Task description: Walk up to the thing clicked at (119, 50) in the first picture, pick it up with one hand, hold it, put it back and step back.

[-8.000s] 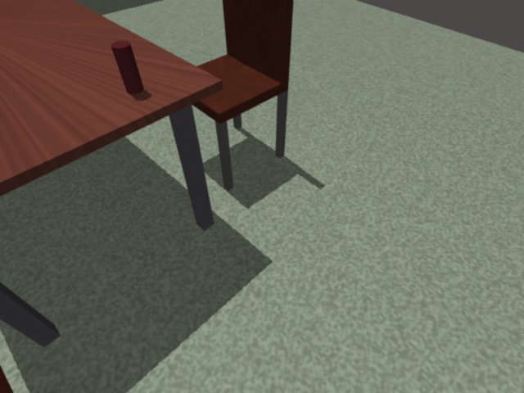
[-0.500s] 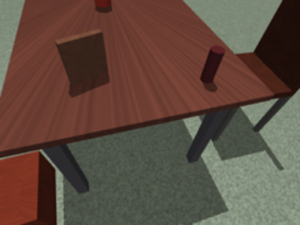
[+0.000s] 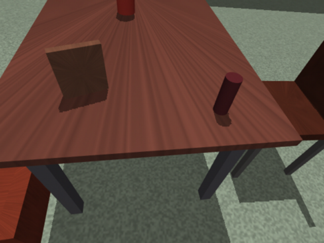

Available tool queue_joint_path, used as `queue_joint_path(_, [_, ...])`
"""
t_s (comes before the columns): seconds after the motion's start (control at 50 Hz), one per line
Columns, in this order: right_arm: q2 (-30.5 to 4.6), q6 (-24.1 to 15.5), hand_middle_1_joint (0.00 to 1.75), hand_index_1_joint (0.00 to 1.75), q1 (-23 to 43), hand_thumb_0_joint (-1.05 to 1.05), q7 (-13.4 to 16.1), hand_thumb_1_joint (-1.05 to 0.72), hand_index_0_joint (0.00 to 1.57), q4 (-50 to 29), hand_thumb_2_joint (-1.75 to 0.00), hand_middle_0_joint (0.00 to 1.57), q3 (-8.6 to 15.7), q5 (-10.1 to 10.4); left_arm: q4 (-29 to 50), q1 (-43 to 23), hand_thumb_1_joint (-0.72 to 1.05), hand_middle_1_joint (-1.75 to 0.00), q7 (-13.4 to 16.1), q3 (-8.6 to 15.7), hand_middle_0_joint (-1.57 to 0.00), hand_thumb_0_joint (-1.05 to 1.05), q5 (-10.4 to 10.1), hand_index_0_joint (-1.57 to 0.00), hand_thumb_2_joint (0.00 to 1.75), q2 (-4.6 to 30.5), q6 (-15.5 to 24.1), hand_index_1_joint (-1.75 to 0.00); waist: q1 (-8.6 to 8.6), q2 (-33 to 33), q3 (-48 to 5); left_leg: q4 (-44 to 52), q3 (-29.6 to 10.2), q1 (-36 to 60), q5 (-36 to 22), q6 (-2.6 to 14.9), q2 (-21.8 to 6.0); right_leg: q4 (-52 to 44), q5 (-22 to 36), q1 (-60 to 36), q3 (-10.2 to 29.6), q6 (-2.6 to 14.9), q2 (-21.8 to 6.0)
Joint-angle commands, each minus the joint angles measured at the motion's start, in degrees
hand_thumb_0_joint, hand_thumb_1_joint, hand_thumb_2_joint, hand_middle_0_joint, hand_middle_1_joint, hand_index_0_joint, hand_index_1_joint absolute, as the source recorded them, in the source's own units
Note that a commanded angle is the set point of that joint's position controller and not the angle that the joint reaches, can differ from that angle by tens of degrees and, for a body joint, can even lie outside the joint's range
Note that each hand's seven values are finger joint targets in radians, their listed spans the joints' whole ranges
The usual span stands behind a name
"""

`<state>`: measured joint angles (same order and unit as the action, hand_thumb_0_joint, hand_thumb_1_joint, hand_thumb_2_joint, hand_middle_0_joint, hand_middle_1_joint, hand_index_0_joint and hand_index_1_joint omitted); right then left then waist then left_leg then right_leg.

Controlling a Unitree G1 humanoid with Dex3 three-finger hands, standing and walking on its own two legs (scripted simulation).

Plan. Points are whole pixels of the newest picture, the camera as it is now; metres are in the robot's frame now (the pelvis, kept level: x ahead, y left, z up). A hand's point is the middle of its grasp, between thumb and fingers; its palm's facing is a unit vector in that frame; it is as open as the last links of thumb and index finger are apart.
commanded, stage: walk up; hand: right
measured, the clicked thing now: (226, 95) +0.54 -0.17 +0.07
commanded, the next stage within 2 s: none
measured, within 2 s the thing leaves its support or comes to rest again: neither
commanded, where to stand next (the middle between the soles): +0.07 -0.02 m, yaw +7 degrees
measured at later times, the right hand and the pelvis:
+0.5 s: hand out of the picture +0.17 -0.31 -0.16, palm faces -0.22 +0.91 -0.35, open 7.4 cm; pelvis +0.01 -0.06 +0.00, yaw +9 degrees
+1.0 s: hand out of the picture +0.15 -0.27 -0.15, palm faces -0.17 +0.93 -0.34, open 7.4 cm; pelvis +0.00 -0.03 +0.00, yaw +8 degrees
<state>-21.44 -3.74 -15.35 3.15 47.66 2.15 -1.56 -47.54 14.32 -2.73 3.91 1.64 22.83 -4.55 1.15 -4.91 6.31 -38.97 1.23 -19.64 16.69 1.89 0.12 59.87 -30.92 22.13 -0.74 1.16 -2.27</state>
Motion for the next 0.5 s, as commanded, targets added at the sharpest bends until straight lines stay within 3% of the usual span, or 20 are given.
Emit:
queue_joint_path(0.0, [-17.13,-0.80,0.30,0.30,1.32,0.00,-0.11,-0.90,0.20,-4.25,-0.90,0.20,4.44,-0.08,2.39,4.58,0.90,-0.30,0.67,4.08,-0.20,0.00,-1.11,-0.20,0.90,10.61,2.55,-0.30,0.59,15.68,-2.60,15.44,-15.15,-2.73,-5.13,10.45,-11.64,-9.31,2.49,-1.87,1.12,-0.41,-2.02])
queue_joint_path(0.02, [-16.63,-0.34,0.30,0.30,1.74,0.00,-0.61,-0.90,0.20,-4.47,-0.90,0.20,4.33,-0.34,2.14,4.19,0.90,-0.30,0.84,3.80,-0.20,0.00,-1.43,-0.20,0.90,10.05,3.29,-0.30,0.11,16.70,-3.75,13.52,-13.00,-2.68,-8.96,9.95,-10.26,-13.31,2.07,-4.01,-0.35,-0.37,-0.83])
queue_joint_path(0.04, [-16.87,0.30,0.30,0.30,2.55,0.00,-1.05,-0.90,0.20,-4.69,-0.90,0.20,4.29,-0.26,1.57,5.49,0.90,-0.30,1.18,3.56,-0.20,0.00,-1.61,-0.20,0.90,9.40,4.00,-0.30,0.79,17.75,-5.88,9.48,-10.70,-1.36,-11.45,9.47,-9.09,-18.51,4.21,-6.45,-1.71,-0.53,0.17])
queue_joint_path(0.08, [-15.13,1.98,0.30,0.30,4.13,0.00,-1.58,-0.90,0.20,-5.53,-0.90,0.20,3.80,0.50,-0.41,7.85,0.90,-0.30,2.41,3.82,-0.20,0.00,-1.41,-0.20,0.90,10.28,5.48,-0.30,2.52,13.76,-8.27,-1.09,-6.65,-2.18,-16.49,6.29,-5.52,-30.52,14.64,-12.68,-4.57,-0.98,2.72])
queue_joint_path(0.1, [-11.80,2.71,0.30,0.30,3.85,0.00,-1.74,-0.90,0.20,-6.11,-0.90,0.20,3.14,1.32,-0.44,7.92,0.90,-0.30,3.04,4.31,-0.20,0.00,-0.73,-0.20,0.90,13.23,6.19,-0.30,3.14,6.41,-7.91,-9.68,-4.96,-5.27,-12.73,3.24,-1.80,-34.03,18.20,-13.29,3.14,-0.07,-2.13])
queue_joint_path(0.12, [-9.14,3.17,0.30,0.30,4.08,0.00,-1.77,-0.90,0.20,-7.92,-0.90,0.20,2.58,1.55,1.17,6.58,0.90,-0.30,3.60,5.42,-0.20,0.00,0.20,-0.20,0.90,18.93,6.88,-0.30,3.17,-4.62,-6.04,-17.46,-6.00,-15.72,1.49,-0.02,4.66,-38.13,23.33,-13.97,21.91,4.38,-14.79])
queue_joint_path(0.14, [-11.54,4.14,0.30,0.30,3.31,0.00,-1.17,-0.90,0.20,-7.30,-0.90,0.20,3.66,0.76,2.36,3.10,0.90,-0.30,3.91,5.75,-0.20,0.00,0.15,-0.20,0.90,21.99,6.90,-0.30,1.96,-5.02,-6.20,-24.34,-10.13,-14.58,18.41,-0.66,3.04,-41.02,24.21,-9.21,31.90,12.43,-24.84])
queue_joint_path(0.16, [-13.77,4.67,0.30,0.30,3.46,0.00,-0.90,-0.90,0.20,-6.42,-0.90,0.20,4.68,0.39,3.08,-0.53,0.90,-0.30,4.15,5.64,-0.20,0.00,-0.01,-0.20,0.90,23.01,6.99,-0.30,0.77,-5.58,-3.76,-29.92,-12.24,-14.64,19.23,-0.81,0.76,-41.78,25.38,-5.97,35.77,16.70,-27.52])
queue_joint_path(0.18, [-15.42,4.70,0.30,0.30,3.48,0.00,-1.13,-0.90,0.20,-5.35,-0.90,0.20,5.23,0.31,3.17,-1.78,0.90,-0.30,4.31,5.40,-0.20,0.00,-0.23,-0.20,0.90,20.06,7.11,-0.30,-0.10,-1.43,-1.53,-31.05,-13.33,-15.71,16.48,-0.93,-0.27,-39.50,28.32,-6.81,28.74,15.36,-25.02])
queue_joint_path(0.2, [-15.28,4.54,0.30,0.30,1.94,0.00,-1.70,-0.90,0.20,-4.33,-0.90,0.20,5.41,0.96,3.27,-2.72,0.90,-0.30,4.51,4.73,-0.20,0.00,-0.53,-0.20,0.90,17.92,7.36,-0.30,-1.11,-0.25,-1.61,-30.12,-11.78,-15.44,14.35,-1.09,-0.24,-35.33,35.08,-9.22,18.98,13.14,-20.06])
queue_joint_path(0.22, [-13.71,4.59,0.30,0.30,0.63,0.00,-2.15,-0.90,0.20,-3.40,-0.90,0.20,5.20,1.01,2.72,-2.31,0.90,-0.30,4.73,4.25,-0.20,0.00,-0.54,-0.20,0.90,17.06,7.54,-0.30,-1.16,-1.85,-2.59,-29.80,-10.83,-14.66,12.45,-1.09,0.96,-32.95,39.27,-10.17,13.30,10.87,-16.52])
queue_joint_path(0.24, [-12.78,4.73,0.30,0.30,0.40,0.00,-2.56,-0.90,0.20,-3.42,-0.90,0.20,5.01,0.89,1.89,-0.53,0.90,-0.30,4.95,4.08,-0.20,0.00,-0.49,-0.20,0.90,16.71,7.75,-0.30,-0.66,-3.83,-3.41,-28.32,-9.86,-14.91,10.43,-1.22,1.33,-30.83,43.90,-12.17,10.16,9.27,-14.45])
queue_joint_path(0.3, [-11.56,5.15,0.30,0.30,3.28,0.00,-3.30,-0.90,0.20,-4.30,-0.90,0.20,4.46,0.78,1.10,4.37,0.90,-0.30,5.36,3.86,-0.20,0.00,-0.36,-0.20,0.90,16.58,8.21,-0.30,2.28,-7.06,-5.47,-22.63,-8.07,-16.63,8.03,-1.87,2.16,-28.95,52.48,-20.44,8.27,8.61,-12.87])
queue_joint_path(0.36, [-11.52,4.99,0.30,0.30,7.45,0.00,-3.50,-0.90,0.20,-5.57,-0.90,0.20,4.46,0.53,1.70,6.53,0.90,-0.30,5.57,4.41,-0.20,0.00,-0.35,-0.20,0.90,17.35,7.97,-0.30,4.07,-8.93,-7.17,-15.67,-6.30,-17.41,9.92,-2.26,-0.08,-28.02,55.05,-25.29,9.48,11.14,-15.99])
queue_joint_path(0.4, [-11.75,4.85,0.30,0.30,8.57,0.00,-3.65,-0.90,0.20,-5.52,-0.90,0.20,4.57,0.40,2.18,6.61,0.90,-0.30,5.61,4.40,-0.20,0.00,-0.65,-0.20,0.90,17.53,7.71,-0.30,4.15,-8.25,-7.59,-11.68,-4.61,-14.66,10.19,-1.94,-0.57,-26.77,56.03,-24.03,8.65,11.17,-16.28])
queue_joint_path(0.44, [-12.25,4.91,0.30,0.30,7.24,0.00,-4.10,-0.90,0.20,-5.55,-0.90,0.20,4.95,0.24,3.56,3.81,0.90,-0.30,5.64,4.21,-0.20,0.00,-0.73,-0.20,0.90,19.00,7.64,-0.30,2.38,-8.97,-8.62,-9.26,-2.54,-9.25,8.38,-1.50,-1.38,-25.85,56.06,-19.38,8.12,11.78,-17.90])
queue_joint_path(0.48, [-11.98,4.95,0.30,0.30,5.88,0.00,-4.60,-0.90,0.20,-4.51,-0.90,0.20,5.20,0.34,4.21,1.83,0.90,-0.30,5.67,3.62,-0.20,0.00,-1.19,-0.20,0.90,18.64,7.41,-0.30,0.73,-7.23,-8.85,-3.99,-0.72,-2.95,4.95,-0.70,-0.42,-23.87,53.37,-14.85,5.49,10.33,-16.37])
